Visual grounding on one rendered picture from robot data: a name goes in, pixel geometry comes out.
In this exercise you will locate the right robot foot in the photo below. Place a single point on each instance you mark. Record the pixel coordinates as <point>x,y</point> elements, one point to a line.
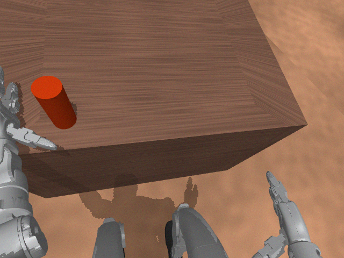
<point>169,238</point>

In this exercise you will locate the left robot hand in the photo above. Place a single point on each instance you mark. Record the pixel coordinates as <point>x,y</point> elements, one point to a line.
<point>9,122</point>

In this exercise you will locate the can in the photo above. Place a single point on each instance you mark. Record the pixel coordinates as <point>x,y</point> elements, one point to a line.
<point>50,93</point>

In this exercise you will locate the left robot arm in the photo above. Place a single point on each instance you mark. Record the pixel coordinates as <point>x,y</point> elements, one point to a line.
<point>20,234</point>

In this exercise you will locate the right robot arm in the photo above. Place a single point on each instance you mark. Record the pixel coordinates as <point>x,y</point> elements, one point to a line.
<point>303,249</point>

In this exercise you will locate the right robot hand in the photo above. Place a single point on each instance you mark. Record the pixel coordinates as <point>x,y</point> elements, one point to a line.
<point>291,222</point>

